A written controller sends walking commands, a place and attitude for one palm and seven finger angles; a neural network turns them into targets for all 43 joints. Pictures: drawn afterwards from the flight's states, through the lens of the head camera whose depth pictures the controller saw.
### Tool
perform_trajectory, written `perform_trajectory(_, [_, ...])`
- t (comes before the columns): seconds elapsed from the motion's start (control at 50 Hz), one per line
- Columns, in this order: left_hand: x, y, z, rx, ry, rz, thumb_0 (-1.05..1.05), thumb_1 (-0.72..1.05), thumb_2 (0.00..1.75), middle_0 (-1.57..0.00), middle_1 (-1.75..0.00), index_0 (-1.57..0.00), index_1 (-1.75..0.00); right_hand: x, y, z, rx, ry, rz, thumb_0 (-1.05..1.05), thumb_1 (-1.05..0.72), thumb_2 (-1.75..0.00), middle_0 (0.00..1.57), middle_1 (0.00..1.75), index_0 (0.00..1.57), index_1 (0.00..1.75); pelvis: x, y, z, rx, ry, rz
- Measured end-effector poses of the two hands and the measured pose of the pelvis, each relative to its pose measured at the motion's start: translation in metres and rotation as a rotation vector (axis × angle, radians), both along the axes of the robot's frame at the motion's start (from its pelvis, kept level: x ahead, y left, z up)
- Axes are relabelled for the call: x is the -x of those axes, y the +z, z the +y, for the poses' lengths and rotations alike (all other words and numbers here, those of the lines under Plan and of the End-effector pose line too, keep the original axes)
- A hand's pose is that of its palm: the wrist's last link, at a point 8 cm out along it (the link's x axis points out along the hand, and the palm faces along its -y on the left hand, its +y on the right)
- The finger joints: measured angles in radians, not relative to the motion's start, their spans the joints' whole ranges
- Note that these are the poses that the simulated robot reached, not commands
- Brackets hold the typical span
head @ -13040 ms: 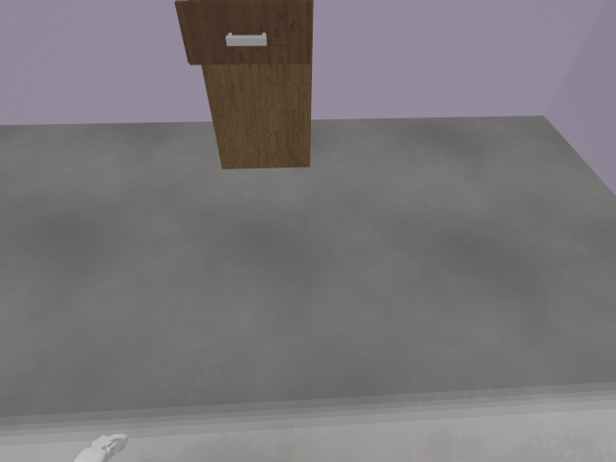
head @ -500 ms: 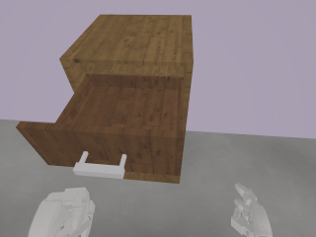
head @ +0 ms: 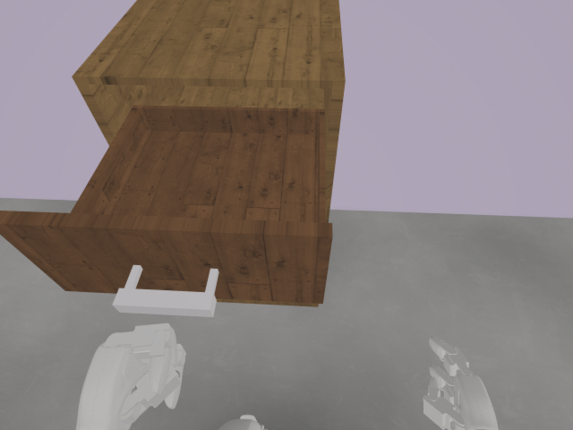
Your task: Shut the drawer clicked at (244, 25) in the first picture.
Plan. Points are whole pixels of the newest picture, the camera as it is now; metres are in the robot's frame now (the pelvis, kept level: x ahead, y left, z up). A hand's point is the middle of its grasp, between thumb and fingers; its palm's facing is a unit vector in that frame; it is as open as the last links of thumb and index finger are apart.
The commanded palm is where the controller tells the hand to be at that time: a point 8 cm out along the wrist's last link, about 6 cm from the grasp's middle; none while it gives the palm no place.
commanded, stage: bring the fist close to the handle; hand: left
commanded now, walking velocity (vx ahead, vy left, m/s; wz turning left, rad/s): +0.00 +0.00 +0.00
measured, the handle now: (170, 288) +0.29 +0.17 +0.06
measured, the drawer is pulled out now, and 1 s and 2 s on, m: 0.30 0.30 0.18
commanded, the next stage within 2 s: push the drawer shut in 0.60 s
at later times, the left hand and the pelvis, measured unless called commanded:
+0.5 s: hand (191, 367) +0.19 +0.12 +0.06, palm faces -0.03 -1.00 -0.03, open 3.3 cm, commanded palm +0.16 +0.18 +0.06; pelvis +0.00 +0.01 -0.02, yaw -1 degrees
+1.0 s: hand (196, 351) +0.21 +0.12 +0.06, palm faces -0.05 -1.00 -0.06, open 3.2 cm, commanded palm +0.20 +0.18 +0.06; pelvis +0.00 +0.00 -0.01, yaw +0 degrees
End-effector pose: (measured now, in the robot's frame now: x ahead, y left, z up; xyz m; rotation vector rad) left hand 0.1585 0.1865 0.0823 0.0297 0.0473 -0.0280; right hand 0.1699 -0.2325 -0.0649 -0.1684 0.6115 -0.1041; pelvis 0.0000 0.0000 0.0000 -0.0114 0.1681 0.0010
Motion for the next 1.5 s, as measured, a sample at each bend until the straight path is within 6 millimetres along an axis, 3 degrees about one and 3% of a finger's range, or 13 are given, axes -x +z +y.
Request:
perform_trajectory(0.28, [-0.019,-0.024,-0.004,0.006,-0.004,0.003,0.02,0.9,0.9,-1.4,-1.6,-1.4,-1.6,0.0,-0.016,0.008,-0.007,0.006,0.048,0.01,-0.91,-0.9,0.2,0.3,0.2,0.3,-0.001,-0.014,0.005,0.004,-0.01,0.051])
perform_trajectory(0.42, [-0.014,-0.012,-0.007,0.003,0.004,-0.037,0.02,0.9,0.9,-1.4,-1.6,-1.4,-1.6,0.003,-0.019,0.01,-0.019,-0.003,0.062,0.01,-0.91,-0.9,0.2,0.3,0.2,0.3,-0.001,-0.015,0.006,0.005,-0.012,0.05])
perform_trajectory(0.6, [-0.014,-0.024,-0.015,-0.001,-0.012,0.003,0.02,0.9,0.9,-1.4,-1.6,-1.4,-1.6,0.006,-0.02,0.007,-0.011,-0.001,0.068,0.01,-0.91,-0.9,0.2,0.3,0.2,0.3,0.003,-0.018,0.004,0.004,-0.011,0.055])
perform_trajectory(0.74, [-0.018,-0.014,-0.012,-0.016,0.014,-0.05,0.02,0.9,0.9,-1.4,-1.6,-1.4,-1.6,0.008,-0.021,0.002,-0.014,-0.005,0.073,0.01,-0.91,-0.9,0.2,0.3,0.2,0.3,0.002,-0.018,0.0,0.003,-0.011,0.053])
perform_trajectory(1.12, [-0.037,-0.024,-0.008,-0.035,-0.011,-0.042,-0.01,0.8,0.93,-1.4,-1.6,-1.4,-1.6,0.014,-0.026,-0.009,0.024,0.013,0.113,0.01,-0.91,-0.9,0.2,0.3,0.2,0.3,0.004,-0.015,-0.004,0.007,0.003,0.051])
perform_trajectory(1.28, [-0.055,-0.028,-0.007,-0.038,-0.025,-0.062,-0.05,0.78,0.97,-1.4,-1.6,-1.4,-1.6,0.017,-0.032,-0.002,0.024,0.032,0.128,0.01,-0.91,-0.9,0.2,0.3,0.2,0.3,0.013,-0.016,-0.002,0.013,0.013,0.047])
perform_trajectory(1.5, [-0.092,-0.025,-0.006,-0.034,-0.045,-0.048,-0.02,0.77,0.96,-1.4,-1.6,-1.4,-1.6,0.031,-0.023,0.003,0.024,0.009,0.142,0.01,-0.91,-0.9,0.2,0.3,0.2,0.3,0.018,-0.007,0.003,0.015,0.007,0.023])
